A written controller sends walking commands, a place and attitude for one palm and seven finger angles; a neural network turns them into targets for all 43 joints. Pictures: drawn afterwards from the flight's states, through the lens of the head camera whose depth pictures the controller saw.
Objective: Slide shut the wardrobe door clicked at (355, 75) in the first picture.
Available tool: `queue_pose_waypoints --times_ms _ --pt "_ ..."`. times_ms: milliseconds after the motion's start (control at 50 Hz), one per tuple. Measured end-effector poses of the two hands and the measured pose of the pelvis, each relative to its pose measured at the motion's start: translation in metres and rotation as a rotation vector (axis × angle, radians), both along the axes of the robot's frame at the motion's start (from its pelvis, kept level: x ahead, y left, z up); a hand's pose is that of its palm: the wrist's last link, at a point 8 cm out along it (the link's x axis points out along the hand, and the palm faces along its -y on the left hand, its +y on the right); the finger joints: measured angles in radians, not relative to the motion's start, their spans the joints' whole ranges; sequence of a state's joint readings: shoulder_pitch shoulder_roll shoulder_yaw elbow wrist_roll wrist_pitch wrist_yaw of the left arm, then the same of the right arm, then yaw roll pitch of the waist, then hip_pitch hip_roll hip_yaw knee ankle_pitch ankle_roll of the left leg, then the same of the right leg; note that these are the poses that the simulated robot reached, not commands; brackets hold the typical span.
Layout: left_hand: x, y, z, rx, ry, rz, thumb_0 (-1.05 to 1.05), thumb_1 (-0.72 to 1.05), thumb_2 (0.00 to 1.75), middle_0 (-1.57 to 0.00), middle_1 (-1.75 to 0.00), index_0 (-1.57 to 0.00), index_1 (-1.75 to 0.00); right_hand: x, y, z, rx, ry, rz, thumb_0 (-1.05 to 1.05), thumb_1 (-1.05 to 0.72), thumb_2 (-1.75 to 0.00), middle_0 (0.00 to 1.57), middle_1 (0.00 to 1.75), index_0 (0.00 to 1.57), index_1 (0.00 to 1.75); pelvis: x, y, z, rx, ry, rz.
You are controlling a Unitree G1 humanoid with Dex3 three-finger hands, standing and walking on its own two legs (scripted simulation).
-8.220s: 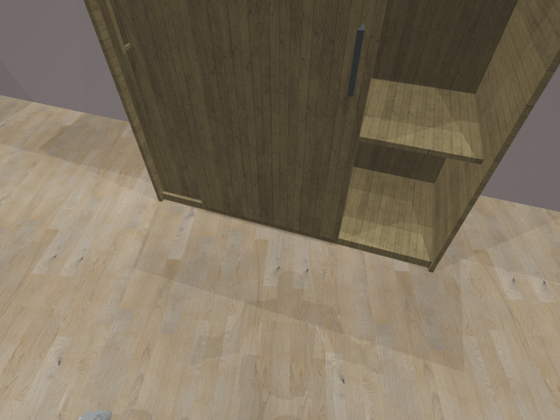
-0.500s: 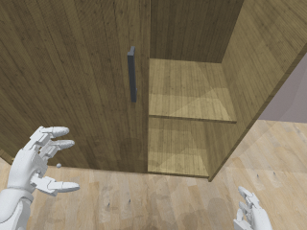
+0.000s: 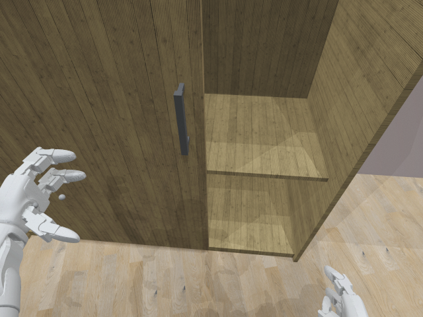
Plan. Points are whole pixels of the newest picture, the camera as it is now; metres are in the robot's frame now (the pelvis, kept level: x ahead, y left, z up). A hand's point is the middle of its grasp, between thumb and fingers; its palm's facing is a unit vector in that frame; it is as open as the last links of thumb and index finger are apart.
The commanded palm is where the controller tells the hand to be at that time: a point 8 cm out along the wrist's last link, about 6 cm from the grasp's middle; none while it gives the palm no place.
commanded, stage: raise the hand with hooked fingers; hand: left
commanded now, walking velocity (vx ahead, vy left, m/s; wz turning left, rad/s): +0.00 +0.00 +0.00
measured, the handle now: (183, 121) +0.51 +0.11 +0.10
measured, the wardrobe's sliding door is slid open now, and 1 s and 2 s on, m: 0.40 0.40 0.40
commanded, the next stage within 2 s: move the hooked fingers beside the handle in 0.44 s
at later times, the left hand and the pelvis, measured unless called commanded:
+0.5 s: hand (70, 199) +0.27 +0.26 +0.11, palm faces +0.05 -1.00 -0.05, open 14.0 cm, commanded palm +0.24 +0.31 +0.12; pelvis +0.00 -0.01 +0.00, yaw +0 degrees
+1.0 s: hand (99, 176) +0.32 +0.23 +0.11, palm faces +0.01 -1.00 -0.03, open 14.0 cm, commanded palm +0.30 +0.28 +0.11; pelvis -0.01 +0.00 +0.00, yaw -1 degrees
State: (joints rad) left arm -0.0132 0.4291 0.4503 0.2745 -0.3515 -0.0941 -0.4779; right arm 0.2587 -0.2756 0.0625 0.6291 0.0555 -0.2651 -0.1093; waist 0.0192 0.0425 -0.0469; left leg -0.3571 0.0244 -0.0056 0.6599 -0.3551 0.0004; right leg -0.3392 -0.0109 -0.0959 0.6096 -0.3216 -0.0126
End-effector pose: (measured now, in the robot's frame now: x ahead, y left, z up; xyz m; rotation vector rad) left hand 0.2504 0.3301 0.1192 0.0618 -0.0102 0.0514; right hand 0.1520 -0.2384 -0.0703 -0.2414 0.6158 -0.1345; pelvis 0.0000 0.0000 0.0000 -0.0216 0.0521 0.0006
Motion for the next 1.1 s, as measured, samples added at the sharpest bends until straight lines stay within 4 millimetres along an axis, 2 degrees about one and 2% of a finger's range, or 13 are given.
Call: queue_pose_waypoints --times_ms 220,640,920,1100 --pt "0.003 -0.014 -0.006 -0.010 0.013 -0.009 -0.01 -0.50 0.30 -0.30 -1.20 -0.30 -1.20 -0.006 -0.016 0.003 -0.014 0.003 -0.034 0.02 -0.90 -0.90 0.20 0.30 0.20 0.30 0.002 -0.004 0.002 0.007 0.000 -0.012" --pt "-0.002 -0.018 -0.005 -0.020 0.002 0.002 -0.01 -0.50 0.30 -0.30 -1.20 -0.30 -1.20 -0.002 -0.010 0.002 0.005 -0.022 -0.015 0.02 -0.90 -0.90 0.21 0.30 0.20 0.30 -0.005 -0.007 0.002 0.009 -0.012 -0.004" --pt "0.044 -0.040 -0.006 -0.038 -0.001 -0.041 -0.01 -0.50 0.30 -0.30 -1.20 -0.30 -1.20 -0.020 -0.012 -0.004 0.004 0.030 -0.050 0.02 -0.90 -0.90 0.21 0.30 0.20 0.30 -0.008 -0.006 0.002 0.013 0.005 -0.014" --pt "0.057 -0.047 -0.008 -0.035 0.000 -0.034 -0.01 -0.50 0.30 -0.30 -1.20 -0.30 -1.20 -0.036 -0.016 -0.011 0.012 0.094 -0.081 0.02 -0.90 -0.90 0.20 0.30 0.20 0.30 -0.003 -0.004 0.002 0.014 0.019 -0.024"
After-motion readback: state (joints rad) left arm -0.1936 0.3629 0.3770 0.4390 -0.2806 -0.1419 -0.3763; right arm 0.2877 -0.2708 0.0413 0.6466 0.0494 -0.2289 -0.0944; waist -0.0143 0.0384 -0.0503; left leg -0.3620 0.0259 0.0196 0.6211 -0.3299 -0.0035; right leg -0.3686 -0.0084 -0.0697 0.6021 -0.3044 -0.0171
